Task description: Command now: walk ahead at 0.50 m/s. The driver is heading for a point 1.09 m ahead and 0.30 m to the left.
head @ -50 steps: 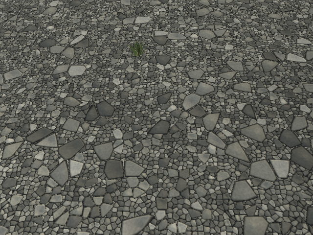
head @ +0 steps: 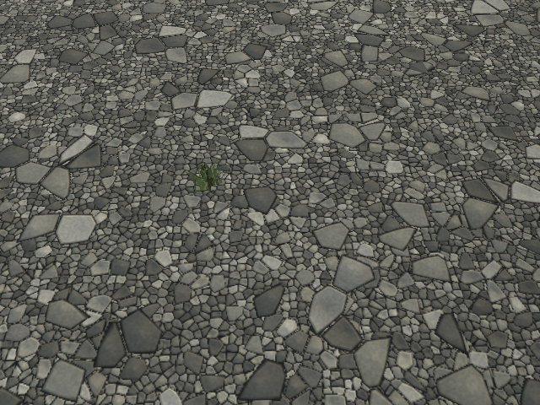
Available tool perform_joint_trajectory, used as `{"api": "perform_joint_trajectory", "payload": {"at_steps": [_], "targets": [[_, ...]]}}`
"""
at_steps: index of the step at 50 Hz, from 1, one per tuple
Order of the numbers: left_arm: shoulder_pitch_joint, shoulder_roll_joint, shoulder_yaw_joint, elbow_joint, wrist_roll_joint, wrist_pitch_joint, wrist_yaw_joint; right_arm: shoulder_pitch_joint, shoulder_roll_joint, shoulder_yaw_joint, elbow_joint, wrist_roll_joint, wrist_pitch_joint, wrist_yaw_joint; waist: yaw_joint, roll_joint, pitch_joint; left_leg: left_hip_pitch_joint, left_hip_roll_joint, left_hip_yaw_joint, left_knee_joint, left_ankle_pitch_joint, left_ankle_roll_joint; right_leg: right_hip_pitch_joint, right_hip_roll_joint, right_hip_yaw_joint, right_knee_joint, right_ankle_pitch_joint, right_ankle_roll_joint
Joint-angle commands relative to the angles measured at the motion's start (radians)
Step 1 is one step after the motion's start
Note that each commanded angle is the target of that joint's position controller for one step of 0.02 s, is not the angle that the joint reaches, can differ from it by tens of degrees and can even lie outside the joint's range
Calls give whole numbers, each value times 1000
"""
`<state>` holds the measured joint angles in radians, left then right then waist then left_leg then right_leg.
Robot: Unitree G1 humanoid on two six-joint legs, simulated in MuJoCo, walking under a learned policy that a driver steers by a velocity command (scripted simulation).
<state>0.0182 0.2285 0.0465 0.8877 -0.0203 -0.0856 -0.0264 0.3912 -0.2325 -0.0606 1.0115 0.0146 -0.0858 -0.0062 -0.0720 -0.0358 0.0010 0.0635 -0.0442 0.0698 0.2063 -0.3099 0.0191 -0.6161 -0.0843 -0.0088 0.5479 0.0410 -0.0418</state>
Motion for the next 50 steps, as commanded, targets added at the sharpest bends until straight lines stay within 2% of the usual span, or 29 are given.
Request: {"api": "perform_joint_trajectory", "payload": {"at_steps": [1, 2, 3, 4, 5, 6, 7, 8, 9, 11, 13, 15, 21, 24, 27, 30, 31, 32, 33, 34, 35, 36, 37, 38, 39, 41, 45, 48, 50], "targets": [[-62, 107, 25, -79, -4, -26, -13, 18, -174, -40, -20, 4, 9, -9, 49, 126, 56, 32, 315, -121, 54, 540, 147, 22, 29, -18, -43, -100, -39], [31, 135, 41, -55, -2, -28, -11, -9, -179, -41, -26, 6, 14, -9, 104, 137, -3, 23, 292, -95, 162, 721, 129, 163, 67, -52, -57, -110, -59], [209, 184, 68, 1, 1, -27, -5, -22, -156, -32, -33, 2, 18, -8, 182, 122, -108, -50, 235, -54, 365, 789, 100, 407, 85, -62, -51, -93, -89], [400, 267, 90, 39, 14, -24, 6, -8, -122, -14, -59, -16, 16, -8, 232, -7, -265, -281, 169, -8, 704, 491, 60, 730, -118, 178, -32, -98, -159], [445, 308, 95, 61, 16, -21, -3, 119, 21, 24, -55, -9, -8, 6, 151, -269, -382, -676, -25, -73, 1028, -218, 5, 1032, -320, 675, -174, -314, -312], [422, 211, 66, 54, 10, -24, -4, 44, -87, 1, -52, 17, -32, 9, 187, -167, -344, -789, 21, -209, 1148, -256, 31, 1004, -292, 717, -244, -408, -268], [332, 166, 53, 35, 6, -27, -1, -54, -139, -12, -87, 36, -46, 11, 174, -123, -210, -849, 73, -186, 1156, -167, 51, 880, -264, 561, -255, -351, -222], [242, 142, 42, 13, 12, -28, -2, -106, -141, -12, -99, 31, -49, 3, 139, -25, -137, -806, 131, -155, 1111, -66, 54, 723, -233, 443, -279, -234, -200], [194, 116, 35, 6, 25, -30, -3, -121, -132, -20, -98, 16, -41, -3, 109, 8, -83, -759, 163, -152, 1062, -7, 51, 594, -212, 358, -313, -163, -195], [181, 86, 28, 21, 36, -38, -5, -68, -92, -23, -84, 19, -8, -4, 62, -31, -58, -661, 199, -169, 999, 37, 50, 482, -173, 244, -369, -120, -181], [208, 105, 33, 41, 34, -44, 4, -79, -72, -23, -86, 24, 15, -8, 54, -30, -13, -685, 200, -175, 945, 72, 41, 440, -159, 154, -410, -81, -175], [238, 132, 41, 54, 38, -45, 18, -135, -74, -27, -107, 16, 23, -8, 65, -10, 14, -761, 193, -198, 872, 162, 28, 458, -163, 98, -427, -25, -169], [268, 139, 38, 58, 33, -36, 43, -296, -53, -20, -167, 6, 16, 17, 107, -11, 56, -776, 154, -129, 565, 431, 19, 509, -129, -83, -452, 30, -111], [332, 149, 41, 79, 26, -23, 49, -387, -32, -7, -213, 5, 16, 35, 144, 4, 92, -814, 146, -90, 472, 423, 31, 618, -160, -123, -428, 73, -104], [354, 165, 48, 83, 17, 2, 52, -442, -33, -4, -264, 8, 16, 57, 150, 0, 106, -846, 126, -39, 425, 309, 53, 736, -201, -153, -352, 202, -97], [308, 210, 61, 57, 11, 23, 64, -370, -83, -27, -286, 10, 20, 74, 76, -66, 25, -656, 38, 52, 426, 154, 105, 761, -209, -198, -157, 681, -66], [291, 223, 64, 48, 11, 32, 68, -261, -123, -48, -268, 14, 22, 74, 13, -79, -38, -511, -3, 68, 415, 129, 132, 737, -198, -209, -2, 786, -51], [270, 224, 61, 36, 7, 33, 70, -97, -185, -81, -231, 15, 24, 63, -76, -54, -123, -256, -29, 41, 335, 201, 174, 626, -157, -227, 223, 706, -17], [289, 179, 45, 6, 30, 19, 66, 32, -285, -110, -206, 9, 33, 37, -95, 116, -229, 57, 166, -267, 333, 234, 244, 341, -92, -227, 558, 220, 25], [363, 51, 4, -41, 27, -23, 43, -7, -331, -109, -232, 8, 24, 39, 14, 301, -352, 342, 393, -870, 165, 97, 453, -56, 141, -51, 887, -609, 72], [235, 145, 25, -63, -10, -66, 26, 28, -242, -83, -231, -4, 22, 39, -54, 171, -355, 354, 369, -843, 100, 86, 394, -169, 90, 120, 924, -585, 37], [169, 159, 28, -88, -32, -82, 20, -14, -190, -70, -233, -5, 14, 36, -45, 137, -231, 248, 335, -677, 106, 150, 347, -216, 46, 108, 875, -506, 11], [158, 150, 28, -83, -15, -84, 27, -94, -162, -60, -251, 2, 8, 38, 10, 21, -140, 74, 288, -556, 95, 251, 313, -167, -1, 100, 774, -437, 9], [161, 163, 41, -77, 9, -74, 35, -156, -133, -51, -269, 0, 5, 37, 48, 10, -97, -59, 257, -478, 79, 334, 294, -95, -28, 94, 688, -403, 18], [177, 166, 46, -77, 18, -58, 36, -177, -118, -43, -282, -7, 3, 36, 75, 22, -74, -151, 229, -432, 63, 418, 284, -25, -45, 96, 653, -386, 24], [196, 142, 47, -92, 26, -32, 38, -183, -150, -50, -290, -5, 2, 26, 105, 46, -60, -245, 217, -407, 24, 424, 298, 8, -48, 82, 561, -362, 58], [48, 113, 37, -148, 38, -19, 43, -122, -191, -61, -289, 4, 6, -1, 62, 70, -14, -316, 152, -319, 13, 416, 256, 0, -7, 54, 274, -128, 102], [-50, 94, 26, -181, 27, -28, 32, -80, -190, -61, -283, 8, 15, -6, 17, 110, -7, -331, 119, -306, 36, 319, 209, 74, 50, 41, 61, 39, 96], [-93, 108, 27, -205, 16, -34, 24, -49, -190, -61, -274, 10, 20, -5, -1, 127, -5, -303, 138, -349, 62, 276, 200, 97, 69, 50, 4, 57, 89]]}}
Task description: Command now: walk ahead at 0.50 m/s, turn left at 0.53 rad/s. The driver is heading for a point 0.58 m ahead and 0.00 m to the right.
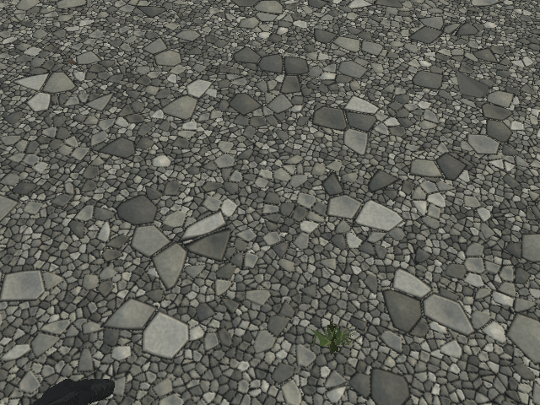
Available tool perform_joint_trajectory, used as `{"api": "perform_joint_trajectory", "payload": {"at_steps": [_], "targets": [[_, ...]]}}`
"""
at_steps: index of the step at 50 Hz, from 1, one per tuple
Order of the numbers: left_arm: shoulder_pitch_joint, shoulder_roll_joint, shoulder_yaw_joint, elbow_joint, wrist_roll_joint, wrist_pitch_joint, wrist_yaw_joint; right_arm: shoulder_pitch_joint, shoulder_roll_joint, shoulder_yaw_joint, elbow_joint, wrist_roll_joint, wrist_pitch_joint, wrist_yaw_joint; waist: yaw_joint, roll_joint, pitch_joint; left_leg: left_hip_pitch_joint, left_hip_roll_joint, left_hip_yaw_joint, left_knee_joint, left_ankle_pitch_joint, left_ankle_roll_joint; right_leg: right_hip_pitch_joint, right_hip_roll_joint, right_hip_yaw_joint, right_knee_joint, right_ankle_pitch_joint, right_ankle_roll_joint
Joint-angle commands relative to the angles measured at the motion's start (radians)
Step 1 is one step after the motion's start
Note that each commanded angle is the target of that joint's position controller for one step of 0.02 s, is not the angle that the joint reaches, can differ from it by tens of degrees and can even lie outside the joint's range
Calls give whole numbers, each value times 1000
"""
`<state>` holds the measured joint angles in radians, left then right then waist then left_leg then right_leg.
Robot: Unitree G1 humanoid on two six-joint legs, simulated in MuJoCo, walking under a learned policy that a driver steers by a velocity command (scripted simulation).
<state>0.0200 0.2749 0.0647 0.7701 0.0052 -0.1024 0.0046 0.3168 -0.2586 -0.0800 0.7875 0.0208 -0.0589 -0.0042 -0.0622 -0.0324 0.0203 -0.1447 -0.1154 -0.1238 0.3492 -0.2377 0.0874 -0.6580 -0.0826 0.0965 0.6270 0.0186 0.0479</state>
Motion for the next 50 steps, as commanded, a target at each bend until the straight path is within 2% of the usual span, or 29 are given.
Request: {"api": "perform_joint_trajectory", "payload": {"at_steps": [1, 3, 5, 6, 7, 8, 9, 10, 11, 12, 13, 14, 16, 21, 24, 28, 30, 31, 32, 33, 34, 35, 36, 37, 39, 41, 43, 46, 50], "targets": [[-99, 72, 11, -92, -11, -22, -13, 36, -156, -39, -45, 5, -5, -8, -12, 129, -27, -54, 225, -174, -56, 190, 129, 133, 67, -48, -101, 70, -9], [-92, 94, 15, -97, -10, -33, -25, 55, -142, -35, -38, 2, -1, -13, -10, 140, -32, 24, 262, -221, -2, 188, 121, 140, 64, -41, -137, 22, -32], [-37, 110, 21, -89, -8, -45, -30, 50, -145, -34, -37, -5, 4, -16, 26, 170, -37, 65, 277, -247, 58, 274, 104, 208, 73, -63, -167, -52, -68], [48, 132, 33, -66, -1, -51, -27, 36, -132, -28, -45, -7, 5, -15, 71, 169, -77, 63, 238, -227, 140, 392, 84, 330, 86, -81, -200, -52, -98], [183, 173, 47, -46, 14, -55, -22, 17, -97, -13, -62, -14, 1, -10, 135, 133, -190, -14, 188, -176, 338, 391, 51, 553, -10, 2, -160, -26, -157], [339, 259, 71, -20, 26, -49, -19, 131, -49, 3, -70, -6, -10, -10, 135, -75, -350, -317, 61, -65, 686, 143, -25, 932, -217, 335, -152, -84, -305], [407, 237, 72, 26, -2, -36, -30, 191, -58, 11, -60, 13, -20, -9, 133, -288, -382, -556, 16, -45, 897, -342, -54, 1038, -335, 680, -296, -327, -386], [362, 154, 48, 10, -23, -31, -30, 102, -145, -7, -65, 22, -22, -7, 154, -147, -232, -658, 75, -85, 983, -299, -49, 940, -303, 628, -328, -506, -339], [294, 119, 34, -6, -16, -20, -26, -4, -156, -8, -89, 13, -21, -6, 150, -55, -124, -666, 120, -41, 981, -213, -45, 800, -262, 483, -343, -483, -297], [242, 103, 24, -11, -4, -13, -27, -62, -142, -7, -107, -5, -22, -4, 124, -8, -46, -641, 155, -9, 919, -150, -43, 660, -219, 384, -376, -386, -285], [212, 83, 15, -14, 3, -13, -28, -69, -131, -10, -111, -15, -21, -2, 94, -17, -21, -595, 191, -1, 851, -103, -41, 579, -184, 317, -399, -299, -272], [201, 77, 11, -12, 7, -14, -29, -48, -113, -9, -108, -12, -18, 0, 73, -41, -20, -543, 208, 11, 811, -81, -43, 529, -155, 265, -421, -238, -265], [217, 91, 14, 2, -2, -19, -28, -34, -80, -1, -105, -10, -13, 1, 62, -63, -29, -519, 221, 41, 738, -55, -55, 498, -135, 189, -452, -133, -276], [276, 146, 27, 31, -17, -8, -15, -182, -45, 19, -149, -16, -21, 4, 101, -36, -17, -518, 225, 82, 432, 177, -83, 515, -111, 49, -485, 20, -263], [331, 157, 27, 54, -26, 2, -13, -273, -40, 23, -170, -7, -26, 16, 139, -40, 1, -465, 194, 111, 287, 278, -88, 531, -100, 3, -472, 14, -243], [385, 168, 28, 83, -31, 23, -12, -360, -56, 21, -209, 2, -35, 36, 155, -52, 30, -464, 169, 118, 194, 221, -61, 632, -154, 28, -422, 28, -228], [376, 187, 33, 88, -33, 34, -7, -332, -81, 12, -210, 1, -40, 43, 120, -67, 14, -398, 151, 128, 152, 157, -33, 674, -173, 30, -365, 130, -209], [352, 191, 32, 86, -32, 40, -3, -256, -104, 0, -190, -8, -43, 41, 68, -65, -25, -278, 122, 150, 105, 173, -12, 674, -143, -2, -263, 317, -185], [350, 175, 25, 81, -28, 43, 0, -124, -149, -22, -151, -23, -44, 34, 7, -48, -120, -72, 117, 155, 87, 257, 18, 632, -89, -45, -93, 426, -149], [332, 127, 4, 44, -1, 37, 5, 44, -225, -39, -124, -49, -44, 23, -53, 53, -280, 238, 304, -28, 161, 558, 88, 435, -26, -88, 195, 185, -97], [472, 20, -31, 42, 4, 18, -1, 65, -284, -46, -114, -56, -34, 24, 11, 330, -409, 537, 550, -407, 133, 731, 271, 73, 134, -95, 541, -577, -28], [457, 124, -7, 74, -13, 9, -5, 92, -198, -27, -110, -35, -23, 27, -31, 235, -449, 508, 531, -442, 108, 748, 275, 23, 108, 33, 660, -675, -22], [379, 154, 3, 53, -33, 8, -7, 21, -162, -11, -115, -28, -20, 26, -18, 187, -302, 397, 490, -272, 112, 836, 236, -38, 67, 16, 678, -633, -20], [324, 138, -1, 45, -26, 13, -3, -43, -133, -2, -116, -24, -19, 26, 9, 113, -228, 282, 434, -181, 89, 839, 200, -36, 25, -17, 621, -572, -14], [298, 118, 4, 39, -10, 42, 6, -134, -99, 10, -113, -29, -19, 30, 73, 93, -145, 54, 375, -93, 7, 780, 166, 78, -21, -31, 497, -482, -4], [340, 63, -7, 50, -9, 68, 11, -178, -97, 10, -98, -44, -28, 31, 121, 123, -147, -73, 352, -22, -31, 818, 170, 212, -16, -45, 377, -416, 9], [317, 51, -12, 46, -1, 77, 17, -214, -118, 4, -84, -46, -27, 24, 130, 137, -149, -136, 327, 38, -48, 812, 162, 291, -5, -61, 235, -336, 11], [252, 64, -11, 40, 1, 87, 18, -190, -131, 3, -46, -39, -14, 13, 103, 142, -162, -127, 321, 55, -63, 690, 146, 349, 10, -68, 106, -194, 3], [193, 79, -2, 29, 6, 97, 17, -187, -115, 15, -4, -29, 2, 13, 102, 123, -111, -148, 308, 28, -42, 335, 107, 432, 24, -74, -76, -139, -31]]}}
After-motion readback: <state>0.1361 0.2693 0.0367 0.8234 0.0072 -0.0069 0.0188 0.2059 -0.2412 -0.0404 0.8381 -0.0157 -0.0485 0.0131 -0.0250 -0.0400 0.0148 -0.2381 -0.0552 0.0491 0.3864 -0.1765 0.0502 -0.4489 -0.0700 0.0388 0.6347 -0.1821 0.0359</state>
